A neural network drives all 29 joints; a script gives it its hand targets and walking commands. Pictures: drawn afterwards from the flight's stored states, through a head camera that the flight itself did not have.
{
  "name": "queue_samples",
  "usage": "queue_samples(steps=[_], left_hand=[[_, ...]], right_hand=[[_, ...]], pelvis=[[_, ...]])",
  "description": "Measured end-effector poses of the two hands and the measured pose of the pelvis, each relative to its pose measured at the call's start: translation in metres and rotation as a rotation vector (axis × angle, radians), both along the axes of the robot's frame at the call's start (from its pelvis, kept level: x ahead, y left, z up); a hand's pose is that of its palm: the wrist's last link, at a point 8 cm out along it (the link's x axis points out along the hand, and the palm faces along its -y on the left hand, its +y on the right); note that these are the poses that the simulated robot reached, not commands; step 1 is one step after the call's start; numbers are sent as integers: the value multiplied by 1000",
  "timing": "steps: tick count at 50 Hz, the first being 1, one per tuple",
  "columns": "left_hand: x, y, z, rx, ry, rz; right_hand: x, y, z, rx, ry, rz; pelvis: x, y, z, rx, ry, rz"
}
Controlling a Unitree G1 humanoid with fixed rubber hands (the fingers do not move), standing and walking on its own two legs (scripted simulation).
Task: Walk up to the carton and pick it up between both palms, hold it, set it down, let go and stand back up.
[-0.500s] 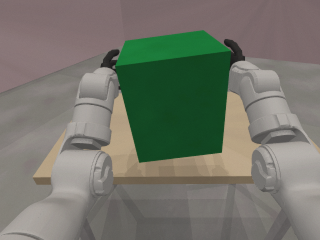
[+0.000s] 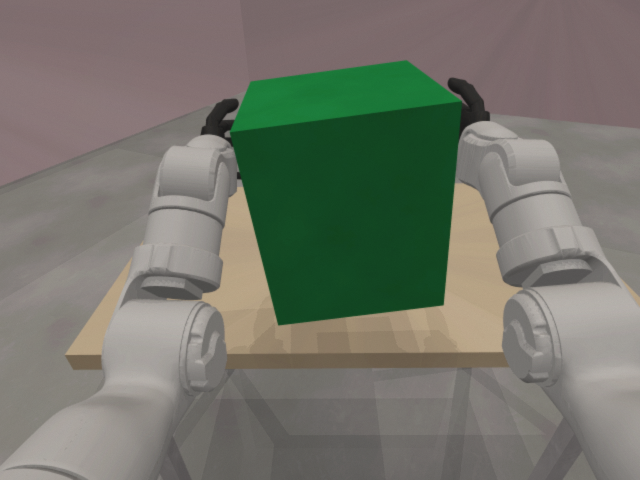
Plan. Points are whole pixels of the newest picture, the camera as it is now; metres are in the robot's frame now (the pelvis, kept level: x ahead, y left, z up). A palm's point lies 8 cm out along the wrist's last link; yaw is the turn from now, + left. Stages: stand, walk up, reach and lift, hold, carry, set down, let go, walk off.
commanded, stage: hold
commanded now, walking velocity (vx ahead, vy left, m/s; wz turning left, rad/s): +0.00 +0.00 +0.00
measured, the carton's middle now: (343, 189) +0.39 +0.00 +0.25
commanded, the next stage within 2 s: none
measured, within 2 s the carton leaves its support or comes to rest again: neither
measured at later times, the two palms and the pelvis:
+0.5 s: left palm (214, 157) +0.38 +0.16 +0.31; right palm (469, 140) +0.39 -0.14 +0.32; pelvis +0.00 +0.00 +0.00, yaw +0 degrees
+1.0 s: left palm (214, 157) +0.38 +0.16 +0.31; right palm (468, 140) +0.39 -0.14 +0.32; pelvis +0.00 +0.00 +0.00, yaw +0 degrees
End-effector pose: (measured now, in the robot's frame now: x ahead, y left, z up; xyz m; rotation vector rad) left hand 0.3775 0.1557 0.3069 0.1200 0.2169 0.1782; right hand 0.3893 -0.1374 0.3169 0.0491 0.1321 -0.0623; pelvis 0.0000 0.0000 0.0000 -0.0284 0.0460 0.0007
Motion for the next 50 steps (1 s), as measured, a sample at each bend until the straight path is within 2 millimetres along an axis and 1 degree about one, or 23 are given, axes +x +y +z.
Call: queue_samples(steps=[50], left_hand=[[1,1,-1,-10,3,2]], right_hand=[[1,1,0,-1,8,0]], pelvis=[[0,0,0,0,0,0]])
